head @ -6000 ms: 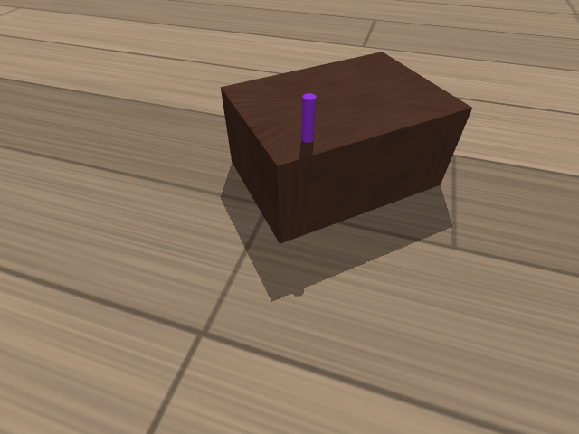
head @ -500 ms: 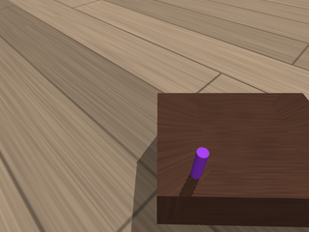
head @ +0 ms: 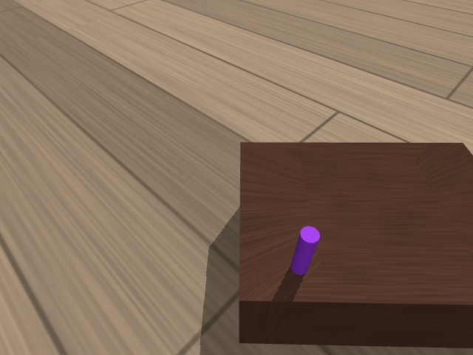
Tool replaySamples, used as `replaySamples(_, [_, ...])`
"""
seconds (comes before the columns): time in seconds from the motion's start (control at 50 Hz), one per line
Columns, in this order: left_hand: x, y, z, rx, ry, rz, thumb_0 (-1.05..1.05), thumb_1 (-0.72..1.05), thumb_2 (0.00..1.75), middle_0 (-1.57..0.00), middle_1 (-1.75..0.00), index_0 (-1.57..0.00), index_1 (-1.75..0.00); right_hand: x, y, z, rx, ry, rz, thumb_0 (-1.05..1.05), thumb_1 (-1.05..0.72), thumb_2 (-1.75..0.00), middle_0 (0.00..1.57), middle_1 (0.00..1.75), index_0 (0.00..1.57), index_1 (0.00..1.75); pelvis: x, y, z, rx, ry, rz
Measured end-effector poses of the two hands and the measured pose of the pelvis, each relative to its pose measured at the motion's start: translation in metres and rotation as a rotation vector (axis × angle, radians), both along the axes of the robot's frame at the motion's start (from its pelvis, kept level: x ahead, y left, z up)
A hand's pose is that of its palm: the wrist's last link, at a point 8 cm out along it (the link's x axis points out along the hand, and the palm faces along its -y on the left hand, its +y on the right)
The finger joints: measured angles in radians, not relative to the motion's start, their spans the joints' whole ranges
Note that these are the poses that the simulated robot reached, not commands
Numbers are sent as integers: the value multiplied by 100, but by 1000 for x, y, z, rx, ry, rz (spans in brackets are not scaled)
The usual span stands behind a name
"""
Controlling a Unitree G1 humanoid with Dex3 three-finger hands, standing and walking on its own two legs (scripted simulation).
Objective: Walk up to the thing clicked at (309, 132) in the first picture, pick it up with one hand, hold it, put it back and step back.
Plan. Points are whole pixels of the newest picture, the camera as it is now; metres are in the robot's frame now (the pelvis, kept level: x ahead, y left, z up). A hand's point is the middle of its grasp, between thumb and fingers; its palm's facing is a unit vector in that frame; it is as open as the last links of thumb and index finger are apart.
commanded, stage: stand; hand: right
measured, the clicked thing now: (304, 252) +0.44 -0.17 -0.24
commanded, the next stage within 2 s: go down in 0.94 s
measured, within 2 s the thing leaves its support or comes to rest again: neither
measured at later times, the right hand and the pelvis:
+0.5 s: hand out of the picture +0.08 -0.25 -0.16, palm faces -0.03 +0.94 -0.33, open 7.4 cm; pelvis +0.01 +0.00 +0.00, yaw +0 degrees
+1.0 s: hand out of the picture +0.08 -0.25 -0.16, palm faces -0.02 +0.94 -0.34, open 7.4 cm; pelvis +0.01 +0.00 +0.00, yaw +0 degrees
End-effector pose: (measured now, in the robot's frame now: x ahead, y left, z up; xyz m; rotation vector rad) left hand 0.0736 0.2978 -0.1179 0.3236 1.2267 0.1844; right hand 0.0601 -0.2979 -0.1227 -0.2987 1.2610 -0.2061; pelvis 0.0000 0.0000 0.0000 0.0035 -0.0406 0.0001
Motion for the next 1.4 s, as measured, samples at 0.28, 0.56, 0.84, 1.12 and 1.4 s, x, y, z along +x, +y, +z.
replaySamples(0.28, [3, 0, 0, -1, 2, 5, 1, 91, 90, -20, -30, -20, -30, 13, 1, 1, -2, -17, 15, 0, -90, -90, 21, 30, 21, 30, 5, 1, 0, -1, 3, 2])
replaySamples(0.56, [3, 2, 0, 2, 5, 11, 1, 91, 90, -20, -30, -20, -30, 18, 2, 2, -2, -18, 20, 1, -90, -90, 21, 30, 21, 30, 8, 1, 0, -2, 4, 4])
replaySamples(0.84, [3, 2, 0, 2, 4, 11, 1, 91, 90, -20, -30, -20, -30, 16, 2, 2, -5, -20, 18, 1, -90, -90, 21, 30, 21, 30, 8, 1, 0, -1, 1, 3])
replaySamples(1.12, [19, -3, 1, -10, -114, 28, 1, 87, 86, -17, -26, -16, -26, 27, 8, 4, 3, -97, 11, 1, -86, -86, 17, 25, 17, 26, 1, 1, -4, -1, 18, 9])
replaySamples(1.4, [63, -5, 14, -17, -368, 47, 1, 17, 26, -5, -7, -6, -7, 88, 2, 14, 17, -143, -19, 0, -18, -27, 8, 6, 7, 7, -3, 7, -16, 5, 125, 9])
